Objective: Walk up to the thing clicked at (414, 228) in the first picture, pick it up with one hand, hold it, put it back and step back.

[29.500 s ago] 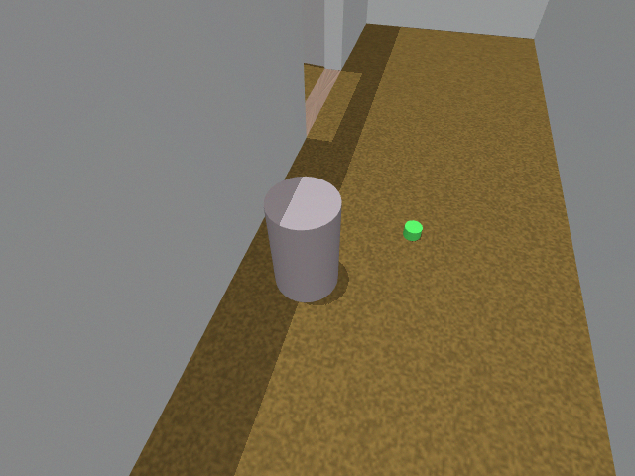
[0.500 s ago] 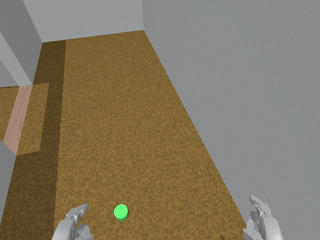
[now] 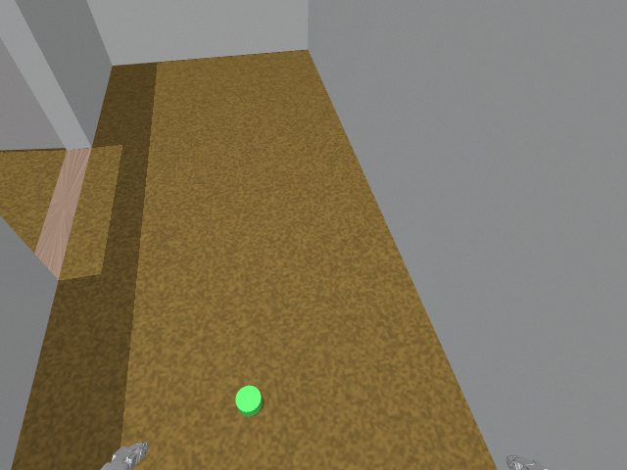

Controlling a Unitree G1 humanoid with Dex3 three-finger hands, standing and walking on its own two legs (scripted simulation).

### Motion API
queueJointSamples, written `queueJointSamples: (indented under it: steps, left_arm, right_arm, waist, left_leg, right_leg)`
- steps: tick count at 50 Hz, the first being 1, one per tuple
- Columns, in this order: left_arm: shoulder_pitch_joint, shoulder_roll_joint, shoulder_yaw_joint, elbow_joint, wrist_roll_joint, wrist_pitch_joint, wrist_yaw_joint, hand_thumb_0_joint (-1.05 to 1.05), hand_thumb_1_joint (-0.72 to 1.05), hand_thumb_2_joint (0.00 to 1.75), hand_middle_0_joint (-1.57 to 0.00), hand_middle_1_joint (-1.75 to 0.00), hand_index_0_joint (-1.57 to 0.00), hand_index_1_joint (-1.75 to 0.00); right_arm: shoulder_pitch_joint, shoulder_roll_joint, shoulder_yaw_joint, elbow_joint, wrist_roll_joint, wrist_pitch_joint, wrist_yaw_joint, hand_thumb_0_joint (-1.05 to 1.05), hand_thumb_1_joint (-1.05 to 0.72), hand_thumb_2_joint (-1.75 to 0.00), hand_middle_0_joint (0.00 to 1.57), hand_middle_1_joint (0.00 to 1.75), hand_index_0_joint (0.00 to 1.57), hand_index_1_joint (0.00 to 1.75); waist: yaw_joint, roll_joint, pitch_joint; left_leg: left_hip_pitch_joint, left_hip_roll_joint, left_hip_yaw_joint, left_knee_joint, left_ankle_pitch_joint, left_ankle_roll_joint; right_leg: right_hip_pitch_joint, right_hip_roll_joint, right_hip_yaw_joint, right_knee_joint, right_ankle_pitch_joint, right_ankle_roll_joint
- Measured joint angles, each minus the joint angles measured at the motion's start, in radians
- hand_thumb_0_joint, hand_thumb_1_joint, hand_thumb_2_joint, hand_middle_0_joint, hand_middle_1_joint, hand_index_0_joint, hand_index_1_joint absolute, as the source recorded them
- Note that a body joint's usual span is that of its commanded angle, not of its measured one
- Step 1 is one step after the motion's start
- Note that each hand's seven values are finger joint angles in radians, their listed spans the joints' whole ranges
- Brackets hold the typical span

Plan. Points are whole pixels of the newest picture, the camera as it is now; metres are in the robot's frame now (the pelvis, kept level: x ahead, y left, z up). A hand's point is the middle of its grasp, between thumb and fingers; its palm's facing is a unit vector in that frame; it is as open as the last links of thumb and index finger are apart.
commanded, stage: stand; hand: left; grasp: from above
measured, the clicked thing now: (249, 401) +0.41 +0.21 -0.72
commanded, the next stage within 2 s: none
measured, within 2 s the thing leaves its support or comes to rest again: neither
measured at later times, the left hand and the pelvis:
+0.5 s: hand out of the picture +0.03 +0.24 -0.14, palm faces +0.04 -0.95 -0.32, open 7.4 cm; pelvis -0.01 +0.01 +0.03, yaw +0 degrees
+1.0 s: hand out of the picture +0.04 +0.22 -0.13, palm faces +0.02 -0.95 -0.32, open 7.4 cm; pelvis -0.01 -0.01 +0.03, yaw +0 degrees
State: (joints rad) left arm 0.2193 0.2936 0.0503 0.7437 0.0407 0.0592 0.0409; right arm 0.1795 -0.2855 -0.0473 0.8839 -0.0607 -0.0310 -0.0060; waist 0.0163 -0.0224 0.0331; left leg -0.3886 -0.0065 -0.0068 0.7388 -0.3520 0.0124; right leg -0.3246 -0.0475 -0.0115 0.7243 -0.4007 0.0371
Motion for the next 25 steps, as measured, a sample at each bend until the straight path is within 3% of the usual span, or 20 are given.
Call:
queueJointSamples:
  steps: [12,25]
  left_arm:
    - [0.005,-0.015,-0.007,0.263,-0.012,-0.03,-0.002,0.01,0.91,0.9,-0.2,-0.3,-0.2,-0.3]
    - [-0.023,-0.007,-0.014,0.363,-0.01,-0.048,-0.006,0.01,0.91,0.9,-0.2,-0.3,-0.2,-0.3]
  right_arm:
    - [-0.007,0.022,0.005,0.148,0.019,0.026,-0.012,0.01,-0.9,-0.9,0.2,0.3,0.2,0.3]
    - [-0.031,0.013,0.001,0.215,0.028,0.04,-0.007,0.01,-0.9,-0.9,0.2,0.3,0.2,0.3]
  waist:
    - [0.006,0.01,0.03]
    - [-0.002,0.023,0.025]
  left_leg:
    - [0.176,-0.013,0.007,-0.223,0.106,0.012]
    - [0.242,-0.014,-0.002,-0.33,0.177,0.006]
  right_leg:
    - [0.181,-0.012,0.001,-0.24,0.119,0.015]
    - [0.244,-0.011,-0.009,-0.336,0.181,0.012]
